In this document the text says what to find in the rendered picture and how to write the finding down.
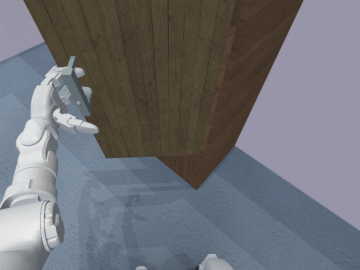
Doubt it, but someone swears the robot right thigh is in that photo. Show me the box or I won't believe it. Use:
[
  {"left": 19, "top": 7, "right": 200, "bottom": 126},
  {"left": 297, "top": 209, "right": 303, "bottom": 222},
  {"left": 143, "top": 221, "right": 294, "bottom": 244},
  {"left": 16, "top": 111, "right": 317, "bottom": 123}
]
[{"left": 199, "top": 258, "right": 234, "bottom": 270}]

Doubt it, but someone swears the handle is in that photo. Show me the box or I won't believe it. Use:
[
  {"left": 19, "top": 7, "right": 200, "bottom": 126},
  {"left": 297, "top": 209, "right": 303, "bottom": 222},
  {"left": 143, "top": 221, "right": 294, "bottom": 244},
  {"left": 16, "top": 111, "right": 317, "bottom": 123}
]
[{"left": 61, "top": 56, "right": 92, "bottom": 116}]

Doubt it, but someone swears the left robot hand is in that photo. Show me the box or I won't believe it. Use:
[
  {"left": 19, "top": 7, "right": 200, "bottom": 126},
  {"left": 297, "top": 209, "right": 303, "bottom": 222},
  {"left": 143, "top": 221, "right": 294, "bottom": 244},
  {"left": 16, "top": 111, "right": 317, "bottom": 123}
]
[{"left": 30, "top": 66, "right": 99, "bottom": 135}]

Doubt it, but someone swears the robot left forearm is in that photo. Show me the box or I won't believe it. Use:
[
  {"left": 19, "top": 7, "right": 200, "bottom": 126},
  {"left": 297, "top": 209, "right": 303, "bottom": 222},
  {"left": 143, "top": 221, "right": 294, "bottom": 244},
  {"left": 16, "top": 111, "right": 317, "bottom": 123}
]
[{"left": 0, "top": 119, "right": 59, "bottom": 210}]

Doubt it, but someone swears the robot left upper arm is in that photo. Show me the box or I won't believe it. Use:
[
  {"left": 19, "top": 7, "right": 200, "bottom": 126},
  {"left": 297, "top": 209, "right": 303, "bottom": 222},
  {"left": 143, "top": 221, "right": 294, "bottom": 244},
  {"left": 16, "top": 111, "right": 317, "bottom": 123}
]
[{"left": 0, "top": 200, "right": 65, "bottom": 270}]

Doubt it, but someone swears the cupboard door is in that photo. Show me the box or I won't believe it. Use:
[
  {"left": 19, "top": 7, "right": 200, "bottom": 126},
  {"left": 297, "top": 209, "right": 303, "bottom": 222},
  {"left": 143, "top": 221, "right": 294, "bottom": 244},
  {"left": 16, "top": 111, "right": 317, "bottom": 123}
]
[{"left": 23, "top": 0, "right": 236, "bottom": 159}]

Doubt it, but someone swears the right robot shin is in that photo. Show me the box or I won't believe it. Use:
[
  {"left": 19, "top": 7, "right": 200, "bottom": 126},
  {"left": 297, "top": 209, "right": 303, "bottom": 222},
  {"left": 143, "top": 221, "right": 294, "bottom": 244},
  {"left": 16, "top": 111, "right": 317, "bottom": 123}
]
[{"left": 203, "top": 254, "right": 217, "bottom": 262}]

